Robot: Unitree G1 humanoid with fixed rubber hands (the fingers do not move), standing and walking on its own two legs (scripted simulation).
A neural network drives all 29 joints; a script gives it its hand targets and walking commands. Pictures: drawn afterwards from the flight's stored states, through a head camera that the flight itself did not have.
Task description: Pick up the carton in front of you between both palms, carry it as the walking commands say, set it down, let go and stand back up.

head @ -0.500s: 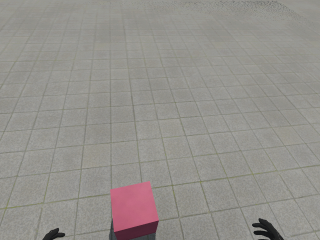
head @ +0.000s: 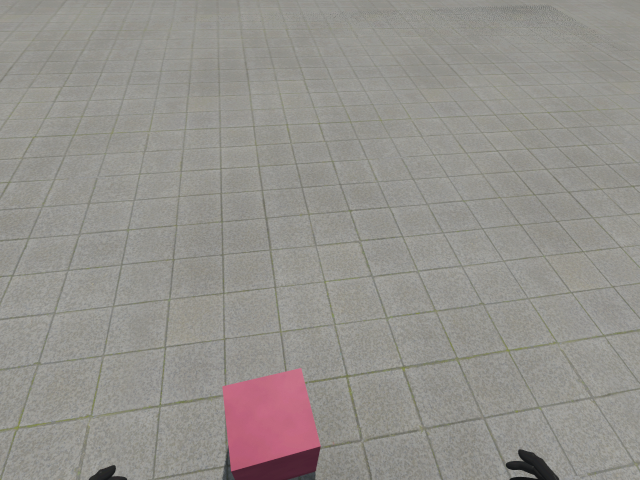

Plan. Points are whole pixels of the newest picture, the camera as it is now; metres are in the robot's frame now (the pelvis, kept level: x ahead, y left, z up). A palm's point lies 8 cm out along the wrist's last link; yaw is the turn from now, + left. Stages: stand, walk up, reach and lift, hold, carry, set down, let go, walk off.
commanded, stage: stand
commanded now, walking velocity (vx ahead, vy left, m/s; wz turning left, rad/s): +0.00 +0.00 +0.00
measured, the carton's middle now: (271, 430) +0.39 +0.09 -0.65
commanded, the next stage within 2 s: none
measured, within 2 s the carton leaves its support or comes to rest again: neither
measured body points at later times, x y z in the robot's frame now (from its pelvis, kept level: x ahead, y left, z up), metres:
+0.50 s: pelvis -0.02 +0.00 +0.01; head -0.01 +0.01 +0.45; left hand +0.08 +0.30 -0.12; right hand +0.09 -0.31 -0.10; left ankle +0.00 +0.12 -0.74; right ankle -0.06 -0.15 -0.74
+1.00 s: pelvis -0.02 -0.01 +0.01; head -0.02 +0.01 +0.46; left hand +0.07 +0.31 -0.12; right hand +0.09 -0.32 -0.10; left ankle +0.00 +0.12 -0.74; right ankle -0.06 -0.15 -0.74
